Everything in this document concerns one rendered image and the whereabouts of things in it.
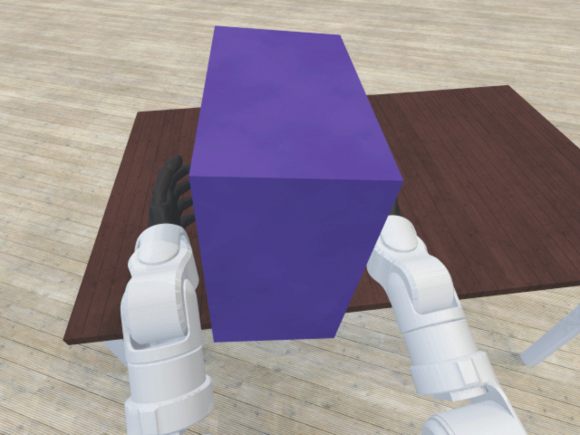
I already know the right robot upper arm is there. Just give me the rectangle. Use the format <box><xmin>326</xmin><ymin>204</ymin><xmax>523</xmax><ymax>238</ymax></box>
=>
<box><xmin>421</xmin><ymin>401</ymin><xmax>526</xmax><ymax>435</ymax></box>

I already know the robot right forearm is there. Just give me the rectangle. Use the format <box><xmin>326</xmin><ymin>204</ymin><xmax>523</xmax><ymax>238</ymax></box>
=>
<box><xmin>367</xmin><ymin>216</ymin><xmax>527</xmax><ymax>435</ymax></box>

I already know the robot right hand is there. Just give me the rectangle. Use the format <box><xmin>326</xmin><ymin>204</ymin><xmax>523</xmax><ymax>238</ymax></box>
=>
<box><xmin>389</xmin><ymin>197</ymin><xmax>401</xmax><ymax>217</ymax></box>

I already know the robot left hand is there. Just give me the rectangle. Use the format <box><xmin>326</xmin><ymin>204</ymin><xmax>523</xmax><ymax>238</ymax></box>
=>
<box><xmin>148</xmin><ymin>155</ymin><xmax>196</xmax><ymax>229</ymax></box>

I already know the carton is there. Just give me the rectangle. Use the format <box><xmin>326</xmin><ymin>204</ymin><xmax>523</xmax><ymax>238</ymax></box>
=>
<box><xmin>189</xmin><ymin>25</ymin><xmax>403</xmax><ymax>343</ymax></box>

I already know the robot left forearm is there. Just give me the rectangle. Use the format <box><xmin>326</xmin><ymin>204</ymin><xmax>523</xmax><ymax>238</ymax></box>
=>
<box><xmin>121</xmin><ymin>224</ymin><xmax>215</xmax><ymax>435</ymax></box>

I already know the table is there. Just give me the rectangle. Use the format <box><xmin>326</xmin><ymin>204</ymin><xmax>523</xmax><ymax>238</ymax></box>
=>
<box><xmin>63</xmin><ymin>85</ymin><xmax>580</xmax><ymax>368</ymax></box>

